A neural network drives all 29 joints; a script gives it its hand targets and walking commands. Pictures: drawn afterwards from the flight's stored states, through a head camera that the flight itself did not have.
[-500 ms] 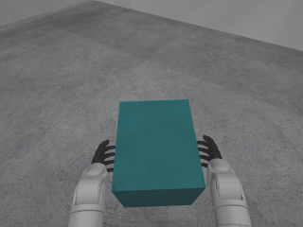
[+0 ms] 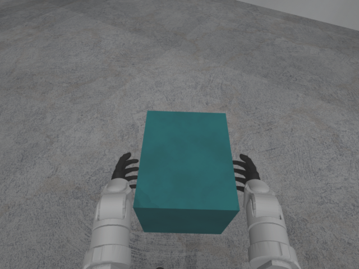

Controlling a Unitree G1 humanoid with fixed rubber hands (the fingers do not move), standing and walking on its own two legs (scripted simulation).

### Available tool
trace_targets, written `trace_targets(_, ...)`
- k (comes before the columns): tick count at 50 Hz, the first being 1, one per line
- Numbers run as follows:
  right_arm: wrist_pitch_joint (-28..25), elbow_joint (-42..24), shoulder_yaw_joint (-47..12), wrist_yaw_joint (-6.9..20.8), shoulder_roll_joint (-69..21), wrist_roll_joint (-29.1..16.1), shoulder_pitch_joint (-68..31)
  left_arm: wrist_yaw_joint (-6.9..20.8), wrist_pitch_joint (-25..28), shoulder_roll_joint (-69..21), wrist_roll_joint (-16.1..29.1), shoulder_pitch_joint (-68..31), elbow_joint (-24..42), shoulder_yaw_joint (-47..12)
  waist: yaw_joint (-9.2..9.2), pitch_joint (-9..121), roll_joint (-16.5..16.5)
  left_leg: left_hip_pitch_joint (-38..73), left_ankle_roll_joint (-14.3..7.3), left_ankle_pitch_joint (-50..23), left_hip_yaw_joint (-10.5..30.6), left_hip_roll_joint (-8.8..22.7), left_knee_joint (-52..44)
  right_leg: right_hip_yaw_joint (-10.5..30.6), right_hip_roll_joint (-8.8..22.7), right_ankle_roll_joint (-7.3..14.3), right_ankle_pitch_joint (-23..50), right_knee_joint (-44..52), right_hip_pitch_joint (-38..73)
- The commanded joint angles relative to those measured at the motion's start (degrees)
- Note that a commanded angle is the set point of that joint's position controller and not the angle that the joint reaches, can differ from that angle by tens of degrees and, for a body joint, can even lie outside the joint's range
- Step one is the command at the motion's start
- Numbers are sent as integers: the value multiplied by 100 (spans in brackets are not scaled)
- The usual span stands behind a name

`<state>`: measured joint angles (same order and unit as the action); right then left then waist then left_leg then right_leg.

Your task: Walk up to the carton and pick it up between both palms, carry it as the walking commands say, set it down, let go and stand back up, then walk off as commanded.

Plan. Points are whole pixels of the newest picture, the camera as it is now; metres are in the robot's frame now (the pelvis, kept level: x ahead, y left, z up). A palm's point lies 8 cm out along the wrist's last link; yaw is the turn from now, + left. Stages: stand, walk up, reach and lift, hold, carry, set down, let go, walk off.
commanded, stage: set down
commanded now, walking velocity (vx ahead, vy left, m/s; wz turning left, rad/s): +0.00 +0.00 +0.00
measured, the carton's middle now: (184, 173) +0.38 +0.05 -0.09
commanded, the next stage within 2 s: none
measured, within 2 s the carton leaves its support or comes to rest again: neither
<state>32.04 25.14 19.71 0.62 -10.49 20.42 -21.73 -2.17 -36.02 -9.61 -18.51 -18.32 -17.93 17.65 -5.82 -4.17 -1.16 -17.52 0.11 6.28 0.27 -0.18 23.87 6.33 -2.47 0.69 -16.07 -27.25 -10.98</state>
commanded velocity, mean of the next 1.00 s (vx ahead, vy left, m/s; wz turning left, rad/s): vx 0.00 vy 0.00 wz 0.00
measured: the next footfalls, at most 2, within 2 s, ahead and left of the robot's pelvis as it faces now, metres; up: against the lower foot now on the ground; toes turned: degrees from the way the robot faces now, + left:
none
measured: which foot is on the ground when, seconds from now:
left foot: down 0.00-1.00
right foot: down 0.00-1.00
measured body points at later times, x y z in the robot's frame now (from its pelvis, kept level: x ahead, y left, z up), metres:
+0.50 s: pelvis -0.03 -0.01 -0.04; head +0.11 +0.01 +0.39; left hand +0.30 +0.19 -0.09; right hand +0.37 -0.11 -0.09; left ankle +0.07 +0.12 -0.74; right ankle -0.02 -0.12 -0.74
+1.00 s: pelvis -0.04 +0.00 -0.11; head +0.16 +0.03 +0.29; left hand +0.34 +0.20 -0.18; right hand +0.40 -0.10 -0.17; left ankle +0.07 +0.12 -0.74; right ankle -0.02 -0.12 -0.74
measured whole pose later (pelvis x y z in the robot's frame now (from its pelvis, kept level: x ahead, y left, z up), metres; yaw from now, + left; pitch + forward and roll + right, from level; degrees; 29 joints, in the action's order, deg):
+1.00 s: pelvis -0.04 +0.00 -0.11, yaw +0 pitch +35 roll -2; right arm 14.7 34.9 24.3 -2.8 -6.2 16.5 -40.7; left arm -9.7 -17.9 -11.8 -14.1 -32.8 -23.5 25.3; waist -4.7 11.2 -2.7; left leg -81.6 1.1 14.6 4.2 -1.8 60.8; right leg 4.5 -5.9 -0.9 -26.6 -65.8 -74.6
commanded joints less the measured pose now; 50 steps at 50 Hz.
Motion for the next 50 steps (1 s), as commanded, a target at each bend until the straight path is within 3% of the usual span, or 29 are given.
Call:
trace_targets(1, -877, 54, -3063, 1614, -4574, -1397, -2988, 1242, 662, -5458, 1352, -2406, 14, -2998, -227, 3010, 541, 2983, 190, -2475, 531, -170, 584, -8, -364, 406, 817, 246, -1762)
trace_targets(4, -1102, 321, -2940, 1558, -4535, -1224, -3003, 1297, 964, -5408, 1367, -2574, -430, -2909, -63, 3111, 299, 2517, 99, -1910, 529, -223, 702, -43, -355, 344, 621, 105, -1948)
trace_targets(9, -1442, 579, -2992, 1403, -4879, -1087, -2819, 1354, 1429, -5366, 1339, -2867, -373, -3110, 260, 3738, 97, 2174, 64, -2522, 372, -338, 1085, -48, -409, 231, 1325, -146, -2203)
trace_targets(14, -1707, 851, -3003, 1407, -4894, -980, -3267, 1331, 1806, -5089, 1176, -3498, -389, -2912, 34, 3744, 14, 1240, -25, -1567, 288, -410, 1430, -80, -426, 180, 671, -512, -2842)
trace_targets(15, -1724, 974, -2943, 1412, -4829, -992, -3354, 1317, 1801, -4993, 1019, -3463, -597, -2686, -193, 3718, 23, 1055, -26, -1285, 231, -429, 1463, -103, -427, 158, 392, -543, -2972)
trace_targets(16, -1752, 1011, -2743, 1416, -4710, -858, -3503, 1351, 1805, -5015, 976, -3815, -606, -2609, 44, 3392, 22, 831, -56, -742, 208, -418, 1537, -111, -428, 163, -39, -584, -3336)
trace_targets(17, -1652, 1259, -2706, 1424, -4842, -856, -3562, 1330, 1748, -4796, 777, -3664, -851, -2330, -288, 3317, 163, 534, -23, -327, 64, -473, 1510, -121, -375, 162, -398, -535, -3199)
trace_targets(18, -1696, 1238, -2507, 1424, -4770, -735, -3530, 1319, 1744, -4910, 873, -3811, -729, -2497, 93, 3440, -13, 694, -36, -333, 186, -414, 1548, -168, -454, 168, -315, -662, -3338)
trace_targets(19, -1684, 1354, -2630, 1437, -4817, -795, -3537, 1312, 1767, -4998, 860, -3918, -691, -2563, -119, 3622, 227, 615, 25, -370, 97, -446, 1637, -156, -401, 189, -279, -713, -3274)
trace_targets(20, -1660, 1439, -2566, 1426, -4959, -734, -3517, 1364, 1745, -4927, 851, -4018, -729, -2483, 97, 3381, -237, 431, -49, -555, 100, -461, 1739, -129, -453, 99, -64, -672, -3525)
trace_targets(21, -1700, 1328, -2695, 1440, -4924, -869, -3898, 1414, 1762, -4832, 787, -4131, -761, -2420, -245, 3791, 55, 386, -17, -514, 34, -484, 1800, -172, -430, 100, -206, -809, -3488)
trace_targets(22, -1667, 1588, -2446, 1437, -4938, -699, -3882, 1448, 1737, -4794, 776, -4250, -973, -2356, 83, 3587, -138, 162, -41, 51, -4, -466, 1825, -243, -435, 87, -596, -825, -3745)
trace_targets(24, -1707, 1398, -2541, 1446, -4920, -780, -4143, 1466, 1756, -4740, 656, -4268, -913, -2257, -203, 3885, 115, -108, -42, -208, -80, -510, 2037, -191, -428, 79, -352, -1042, -3736)
trace_targets(27, -1774, 1283, -2540, 1446, -4991, -774, -3941, 1516, 1810, -5027, 910, -4256, -784, -2656, 140, 4411, -84, -31, -29, -793, 25, -511, 2183, -316, -525, 41, 203, -1322, -3956)
trace_targets(28, -1773, 1474, -2561, 1433, -5009, -804, -3849, 1499, 1859, -4992, 874, -4324, -754, -2505, -103, 4501, 96, -132, -2, -864, -25, -529, 2327, -226, -504, 59, 271, -1406, -4053)
trace_targets(29, -1845, 1343, -2634, 1475, -5056, -891, -3980, 1472, 1897, -5013, 935, -4315, -710, -2628, -23, 4807, 12, -71, -16, -1214, 63, -510, 2436, -275, -539, 35, 471, -1583, -4338)
trace_targets(30, -1868, 1252, -2638, 1482, -4773, -893, -4084, 1448, 1862, -5168, 792, -4031, -940, -2470, -168, 4895, 328, -161, 67, -1241, -11, -520, 2506, -312, -527, 93, 428, -1672, -4342)
trace_targets(31, -1874, 1382, -2484, 1488, -4872, -779, -3893, 1409, 1920, -5164, 879, -4174, -767, -2576, 133, 4794, 104, -260, 24, -1192, 65, -503, 2542, -333, -597, 61, 429, -1749, -4610)
trace_targets(32, -1909, 1257, -2705, 1521, -4825, -938, -3790, 1402, 1935, -5181, 914, -4101, -644, -2730, -106, 5127, 279, -245, 80, -1677, 42, -520, 2678, -306, -577, 82, 762, -1828, -4579)
trace_targets(33, -1892, 1199, -2784, 1485, -4989, -935, -3710, 1439, 1960, -5181, 1060, -3994, -668, -2912, 199, 5370, -169, -334, 45, -1718, 117, -516, 2733, -381, -611, 20, 971, -1928, -4399)
trace_targets(34, -1913, 1230, -2962, 1506, -4937, -1085, -3797, 1391, 1997, -5181, 1102, -4136, -559, -2889, -134, 5482, 78, -342, 33, -1892, 93, -532, 2811, -267, -605, 41, 979, -2043, -4644)
trace_targets(35, -1934, 1143, -3063, 1506, -5110, -1136, -3786, 1376, 2019, -5191, 1194, -4328, -323, -3113, -59, 5802, -105, -284, 42, -2167, 158, -483, 2929, -303, -663, 74, 1259, -2119, -4647)
trace_targets(36, -1995, 1061, -3028, 1530, -4924, -1154, -4046, 1393, 2027, -5166, 1091, -4235, -582, -3051, -89, 5851, 99, -522, 68, -1936, 124, -518, 3034, -293, -633, 80, 973, -2220, -4835)
trace_targets(38, -2002, 953, -3225, 1544, -4938, -1158, -4334, 1361, 2055, -5116, 1084, -4398, -659, -3007, -187, 6045, -121, -926, 34, -1690, 72, -558, 3189, -320, -648, 20, 823, -2384, -5080)
trace_targets(39, -1995, 1062, -3189, 1529, -4939, -1084, -4058, 1377, 2086, -5402, 1274, -4468, -487, -3255, 74, 6296, -140, -945, 92, -1775, 100, -554, 3218, -373, -692, 43, 1005, -2481, -5010)
trace_targets(44, -1995, 1052, -3248, 1511, -4824, -1219, -4434, 1296, 2034, -5223, 1215, -4430, -781, -3126, -160, 6435, -97, -1119, 104, -1556, 191, -543, 3624, -345, -675, 35, 479, -2918, -5820)
trace_targets(45, -1927, 1260, -3055, 1501, -4876, -1084, -4195, 1325, 2027, -5174, 1331, -4728, -530, -3314, 170, 6439, -330, -1255, 129, -1497, 200, -533, 3678, -401, -723, 1, 560, -2939, -5869)
trace_targets(46, -1951, 1207, -3074, 1527, -4727, -1151, -4388, 1325, 1995, -5300, 1301, -4756, -707, -3309, 76, 6444, 42, -1303, 143, -1270, 200, -517, 3658, -391, -666, 75, 314, -3013, -5915)
trace_targets(50, -1841, 1686, -2648, 1620, -4631, -1137, -4700, 1226, 1915, -5155, 1155, -5178, -854, -3017, 29, 6049, 160, -1564, 163, -366, 247, -485, 3755, -446, -700, 78, -438, -3234, -6664)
